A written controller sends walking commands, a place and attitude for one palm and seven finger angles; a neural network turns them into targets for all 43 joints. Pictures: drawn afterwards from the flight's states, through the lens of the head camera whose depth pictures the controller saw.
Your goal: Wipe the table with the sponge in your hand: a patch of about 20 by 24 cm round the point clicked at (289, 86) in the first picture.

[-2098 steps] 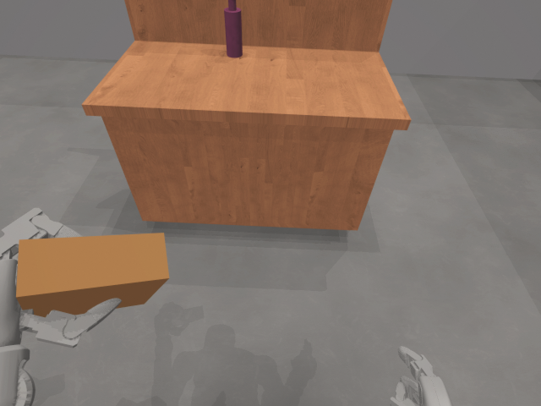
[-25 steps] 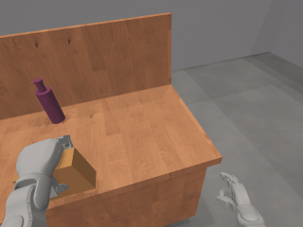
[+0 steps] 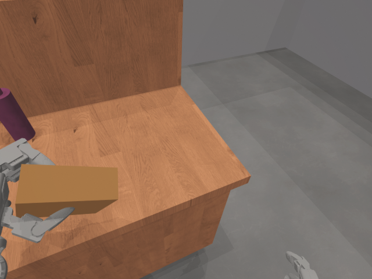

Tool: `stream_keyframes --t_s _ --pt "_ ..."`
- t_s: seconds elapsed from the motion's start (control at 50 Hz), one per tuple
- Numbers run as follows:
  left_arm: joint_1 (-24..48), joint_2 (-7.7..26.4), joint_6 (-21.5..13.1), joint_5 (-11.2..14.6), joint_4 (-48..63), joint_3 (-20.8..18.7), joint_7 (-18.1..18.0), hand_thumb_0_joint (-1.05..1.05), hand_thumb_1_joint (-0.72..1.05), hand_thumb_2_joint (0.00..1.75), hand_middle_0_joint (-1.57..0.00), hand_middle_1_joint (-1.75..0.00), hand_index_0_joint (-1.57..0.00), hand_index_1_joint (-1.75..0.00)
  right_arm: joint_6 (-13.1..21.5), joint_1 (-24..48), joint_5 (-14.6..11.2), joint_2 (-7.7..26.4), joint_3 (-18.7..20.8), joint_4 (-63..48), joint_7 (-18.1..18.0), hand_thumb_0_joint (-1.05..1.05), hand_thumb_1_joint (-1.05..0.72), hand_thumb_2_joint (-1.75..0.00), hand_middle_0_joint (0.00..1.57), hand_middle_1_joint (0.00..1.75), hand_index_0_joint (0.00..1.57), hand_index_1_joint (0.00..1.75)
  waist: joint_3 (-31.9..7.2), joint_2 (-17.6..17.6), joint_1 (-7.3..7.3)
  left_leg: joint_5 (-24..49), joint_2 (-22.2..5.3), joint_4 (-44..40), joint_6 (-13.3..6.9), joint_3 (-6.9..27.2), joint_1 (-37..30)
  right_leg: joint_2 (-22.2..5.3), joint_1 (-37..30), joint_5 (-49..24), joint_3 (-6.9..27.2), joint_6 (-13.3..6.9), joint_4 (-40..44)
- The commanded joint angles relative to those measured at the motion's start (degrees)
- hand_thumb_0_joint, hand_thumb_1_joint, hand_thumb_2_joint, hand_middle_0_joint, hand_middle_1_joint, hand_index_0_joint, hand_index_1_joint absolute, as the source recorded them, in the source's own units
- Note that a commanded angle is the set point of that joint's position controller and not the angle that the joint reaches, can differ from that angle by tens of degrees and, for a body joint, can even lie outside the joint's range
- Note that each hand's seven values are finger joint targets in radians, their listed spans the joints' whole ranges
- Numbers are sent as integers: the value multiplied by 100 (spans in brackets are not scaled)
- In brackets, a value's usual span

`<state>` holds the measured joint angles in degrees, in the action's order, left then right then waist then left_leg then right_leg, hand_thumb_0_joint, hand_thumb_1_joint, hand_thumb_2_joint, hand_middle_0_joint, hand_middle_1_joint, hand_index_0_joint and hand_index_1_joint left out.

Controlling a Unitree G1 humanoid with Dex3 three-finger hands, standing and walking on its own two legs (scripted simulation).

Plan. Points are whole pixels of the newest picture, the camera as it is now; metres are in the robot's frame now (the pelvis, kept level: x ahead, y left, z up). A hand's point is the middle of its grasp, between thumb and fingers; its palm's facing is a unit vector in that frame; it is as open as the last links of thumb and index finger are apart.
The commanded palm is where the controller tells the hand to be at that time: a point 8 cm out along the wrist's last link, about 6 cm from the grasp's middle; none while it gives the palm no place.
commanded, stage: step back with the hand held close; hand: left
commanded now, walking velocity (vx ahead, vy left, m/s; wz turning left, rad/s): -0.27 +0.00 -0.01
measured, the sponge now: (80, 193) +0.22 +0.20 +0.14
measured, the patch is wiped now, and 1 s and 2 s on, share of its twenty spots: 1.00 1.00 1.00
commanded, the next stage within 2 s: stop stepping back and stand still in 0.96 s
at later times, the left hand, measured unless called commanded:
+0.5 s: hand out of the picture +0.14 +0.26 +0.17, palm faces +0.48 -0.81 -0.33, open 9.4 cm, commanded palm +0.09 +0.28 +0.19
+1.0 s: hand out of the picture +0.02 +0.25 +0.17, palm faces +0.32 -0.91 -0.26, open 9.4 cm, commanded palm -0.04 +0.29 +0.19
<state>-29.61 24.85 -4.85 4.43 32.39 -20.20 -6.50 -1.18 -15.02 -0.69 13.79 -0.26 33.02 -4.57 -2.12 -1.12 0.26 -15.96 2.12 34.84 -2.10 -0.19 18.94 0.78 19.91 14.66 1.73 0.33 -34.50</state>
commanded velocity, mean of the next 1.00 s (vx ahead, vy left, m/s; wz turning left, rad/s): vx -0.35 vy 0.00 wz -0.01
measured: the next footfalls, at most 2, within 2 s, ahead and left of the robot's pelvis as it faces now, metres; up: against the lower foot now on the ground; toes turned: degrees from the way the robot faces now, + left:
right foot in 0.46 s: -0.05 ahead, -0.12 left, +0.00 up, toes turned +3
left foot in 0.68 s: -0.03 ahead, +0.11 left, +0.00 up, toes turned -1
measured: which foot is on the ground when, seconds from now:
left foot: down 0.00-0.58, up 0.60-0.66, down 0.68-1.00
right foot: down 0.00-0.28, up 0.30-0.44, down 0.46-0.74, up 0.76-1.00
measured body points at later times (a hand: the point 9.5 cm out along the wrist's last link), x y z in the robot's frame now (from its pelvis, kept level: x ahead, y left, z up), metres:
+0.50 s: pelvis -0.07 +0.00 -0.01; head -0.07 +0.02 +0.44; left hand +0.10 +0.30 +0.19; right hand +0.13 -0.21 -0.07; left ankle +0.03 +0.10 -0.73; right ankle -0.10 -0.13 -0.73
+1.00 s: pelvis -0.21 +0.02 +0.00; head -0.21 +0.07 +0.45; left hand -0.01 +0.29 +0.19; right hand -0.05 -0.21 -0.06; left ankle -0.07 +0.11 -0.73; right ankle -0.23 -0.14 -0.68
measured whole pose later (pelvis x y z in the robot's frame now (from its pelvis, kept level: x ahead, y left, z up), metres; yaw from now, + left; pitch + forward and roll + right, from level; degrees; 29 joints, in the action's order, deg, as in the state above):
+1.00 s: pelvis -0.21 +0.02 +0.00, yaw -3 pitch +0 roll -4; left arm -25.5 20.5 -5.5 2.3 34.5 -17.0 -8.6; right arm 5.7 -12.2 0.4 9.4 -1.6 34.8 -3.2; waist -1.5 -1.7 0.1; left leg -1.9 -3.1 27.5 -2.2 -0.6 26.5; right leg 2.3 23.2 24.3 2.0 1.2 -50.8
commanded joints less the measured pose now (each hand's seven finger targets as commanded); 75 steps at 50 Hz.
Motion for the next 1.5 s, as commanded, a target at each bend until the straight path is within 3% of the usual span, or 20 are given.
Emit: stream_keyframes --t_s 0.0,0.12,0.26,0.4,0.5,0.6,0.68,0.74,0.94,1.02,1.06,1.1,1.12,1.16,1.26,1.34,1.38,1.42,1.44,1.48 --pt "530 562 -349 6 691 -386 -124 0 10 130 -120 -160 -120 -160 429 893 -66 743 271 -1045 -39 0 -90 -90 20 30 20 30 -573 256 -55 840 -1086 -618 -143 1057 351 -516 -335 -873 414 -142 345" --pt "694 911 -567 -44 1232 -487 -242 0 10 130 -120 -160 -120 -160 465 881 -50 688 286 -1010 -45 0 -90 -90 20 30 20 30 -528 -358 77 -666 -561 339 44 792 204 -1425 485 -482 1316 -638 1207" --pt "465 821 -795 -270 1420 -871 -343 0 10 130 -120 -160 -120 -160 592 1009 57 821 293 -1117 -88 0 -90 -90 20 30 20 30 -530 1609 -34 -2857 -1458 -1977 -489 1973 2115 86 -968 297 -5 16 -790" --pt "870 214 -738 -252 747 -241 -165 0 10 130 -120 -160 -120 -160 830 771 68 648 229 -814 -25 0 -90 -90 20 30 20 30 -283 925 -18 -739 -1469 -1407 -408 1534 623 159 -3 637 18 48 -70" --pt "1658 280 -823 -255 1030 114 -121 0 10 130 -120 -160 -120 -160 796 918 -43 480 255 -627 -47 0 -90 -90 20 30 20 30 -1309 -192 -47 2299 -932 448 56 532 -767 -772 -219 -3055 836 -305 1031" --pt "641 948 -906 -119 1514 -669 -178 0 10 130 -120 -160 -120 -160 494 1131 -44 350 298 -963 -17 0 -90 -90 20 30 20 30 -804 -519 -13 -162 -366 1563 284 319 -73 -1699 341 -2542 1202 -804 1265" --pt "273 842 -804 -60 1181 -809 -176 0 10 130 -120 -160 -120 -160 319 1140 9 469 253 -965 -30 0 -90 -90 20 30 20 30 -452 294 40 1376 -847 -312 113 800 223 -891 283 -2323 544 -341 372" --pt "77 733 -764 -75 1020 -740 -151 0 10 130 -120 -160 -120 -160 484 899 96 431 297 -913 38 0 -90 -90 20 30 20 30 -1292 1501 -38 3649 -2036 -1334 -442 2079 -961 217 981 1467 181 19 -1743" --pt "915 432 -451 -243 1638 -223 -346 0 10 130 -120 -160 -120 -160 994 909 90 585 265 -621 63 0 -90 -90 20 30 20 30 -703 1534 -22 -1700 -1615 -2499 -262 1475 516 262 56 940 -156 62 -1650" --pt "576 735 -533 -236 1272 -676 -340 0 10 130 -120 -160 -120 -160 950 840 155 555 305 -523 62 0 -90 -90 20 30 20 30 -919 1933 -96 -1961 -1349 -2590 8 1078 914 624 -914 1095 -520 -100 -582" --pt "451 642 -571 -188 1140 -625 -279 0 10 130 -120 -160 -120 -160 881 790 133 442 283 -540 106 0 -90 -90 20 30 20 30 -1135 1669 -144 -1680 -984 -1677 284 628 640 402 -1208 888 -523 -352 701" --pt "509 756 -621 -166 1259 -515 -210 0 10 130 -120 -160 -120 -160 816 730 4 330 322 -518 91 0 -90 -90 20 30 20 30 -993 -873 -68 -1365 230 2932 632 -366 -197 -1329 506 -861 763 -1120 2420" --pt "634 877 -634 -126 1370 -593 -223 0 10 130 -120 -160 -120 -160 864 743 -37 476 293 -576 93 0 -90 -90 20 30 20 30 -823 -1156 4 -1635 433 4885 587 134 720 -2049 968 -1174 1405 -1421 2579" --pt "963 560 -446 -7 908 -319 -20 0 10 130 -120 -160 -120 -160 837 708 -238 512 330 -675 139 0 -90 -90 20 30 20 30 -153 -1703 218 -608 -133 5694 414 926 1249 -1909 1441 -1204 1010 -1185 2080" --pt "1765 691 -627 -165 -182 -237 81 0 10 130 -120 -160 -120 -160 667 892 -130 599 215 -542 135 0 -90 -90 20 30 20 30 445 80 162 -475 -698 2974 46 369 826 -1582 1576 -700 456 -751 1471" --pt "1282 663 -632 -140 880 -403 -150 0 10 130 -120 -160 -120 -160 903 607 -133 538 248 -656 -8 0 -90 -90 20 30 20 30 -1158 -58 9 -686 -323 -1155 -171 -372 -513 -1133 -426 -770 595 -593 224" --pt "850 731 -692 -101 1653 -541 -270 0 10 130 -120 -160 -120 -160 994 568 -63 600 336 -910 -46 0 -90 -90 20 30 20 30 -1581 1410 -17 1201 -1018 -2074 -293 -68 -1567 -219 -184 -491 -268 -284 -1850" --pt "429 824 -744 -211 1660 -706 -289 0 10 130 -120 -160 -120 -160 1099 570 -129 563 433 -895 20 0 -90 -90 20 30 20 30 -1371 1785 53 3662 -1853 -1143 -548 504 -2743 89 1979 1605 -832 -146 -2975" --pt "864 827 -778 -204 1917 -549 -263 0 10 130 -120 -160 -120 -160 1173 661 -77 451 305 -710 54 0 -90 -90 20 30 20 30 -468 2198 295 2880 -2153 -1392 -977 1569 -1785 -332 2503 1764 -220 -72 -2738" --pt "1085 547 -779 -221 1021 -420 -106 0 10 130 -120 -160 -120 -160 1261 735 -119 593 277 -313 191 0 -90 -90 20 30 20 30 614 941 88 1687 -2208 -1551 -820 1263 -341 -662 1940 910 189 -164 -1983"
